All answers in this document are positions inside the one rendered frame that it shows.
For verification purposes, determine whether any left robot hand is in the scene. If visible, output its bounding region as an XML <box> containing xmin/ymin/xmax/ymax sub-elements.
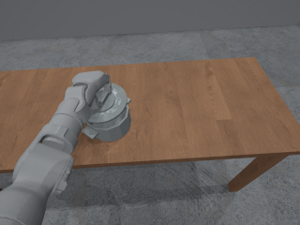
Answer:
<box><xmin>71</xmin><ymin>70</ymin><xmax>113</xmax><ymax>110</ymax></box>

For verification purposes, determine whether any robot left upper arm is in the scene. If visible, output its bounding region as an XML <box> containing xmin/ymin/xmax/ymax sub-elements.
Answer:
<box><xmin>0</xmin><ymin>142</ymin><xmax>75</xmax><ymax>225</ymax></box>

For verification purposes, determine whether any knob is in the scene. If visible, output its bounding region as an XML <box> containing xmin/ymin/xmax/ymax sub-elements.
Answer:
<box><xmin>96</xmin><ymin>90</ymin><xmax>109</xmax><ymax>105</ymax></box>

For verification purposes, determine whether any table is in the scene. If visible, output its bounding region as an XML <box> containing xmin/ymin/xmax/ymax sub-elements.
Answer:
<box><xmin>0</xmin><ymin>57</ymin><xmax>300</xmax><ymax>192</ymax></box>

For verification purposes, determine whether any left robot forearm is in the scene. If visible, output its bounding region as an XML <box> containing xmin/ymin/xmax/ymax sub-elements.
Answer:
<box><xmin>12</xmin><ymin>81</ymin><xmax>97</xmax><ymax>183</ymax></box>

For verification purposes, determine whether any pot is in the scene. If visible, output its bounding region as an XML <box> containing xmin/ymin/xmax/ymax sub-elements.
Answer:
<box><xmin>82</xmin><ymin>97</ymin><xmax>131</xmax><ymax>142</ymax></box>

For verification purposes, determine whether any lid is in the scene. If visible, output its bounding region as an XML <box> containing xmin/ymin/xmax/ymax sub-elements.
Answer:
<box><xmin>87</xmin><ymin>83</ymin><xmax>128</xmax><ymax>124</ymax></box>

